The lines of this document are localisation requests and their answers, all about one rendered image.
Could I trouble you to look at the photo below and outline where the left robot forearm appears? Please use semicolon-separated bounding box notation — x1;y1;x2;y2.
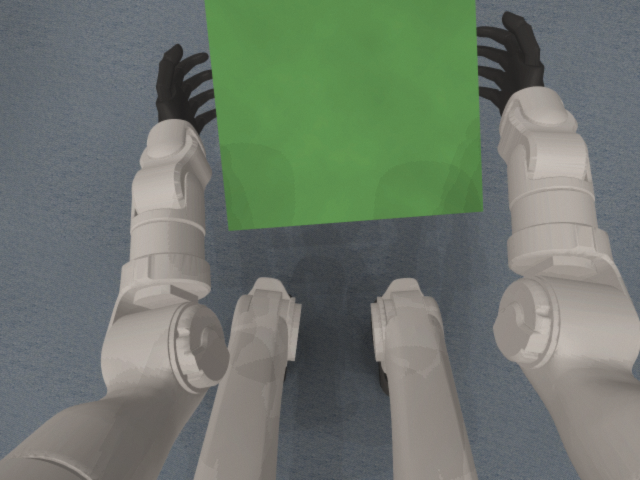
101;119;212;382

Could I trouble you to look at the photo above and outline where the right robot hand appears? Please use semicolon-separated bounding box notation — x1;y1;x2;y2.
476;11;544;117

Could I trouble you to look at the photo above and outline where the left robot shin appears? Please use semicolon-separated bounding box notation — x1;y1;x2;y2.
230;277;291;335

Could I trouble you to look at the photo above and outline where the carton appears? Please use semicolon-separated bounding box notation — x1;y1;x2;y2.
204;0;483;231

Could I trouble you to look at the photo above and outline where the right robot forearm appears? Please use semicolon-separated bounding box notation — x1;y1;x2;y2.
498;86;640;361

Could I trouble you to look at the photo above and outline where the right robot upper arm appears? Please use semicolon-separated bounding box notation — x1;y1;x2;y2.
493;275;640;480

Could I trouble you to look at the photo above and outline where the left robot hand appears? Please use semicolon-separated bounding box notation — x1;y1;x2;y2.
156;44;217;136

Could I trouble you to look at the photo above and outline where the left robot upper arm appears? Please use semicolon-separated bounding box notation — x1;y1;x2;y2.
0;302;230;480

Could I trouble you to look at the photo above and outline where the robot left thigh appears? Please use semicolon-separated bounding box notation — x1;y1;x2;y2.
193;289;302;480

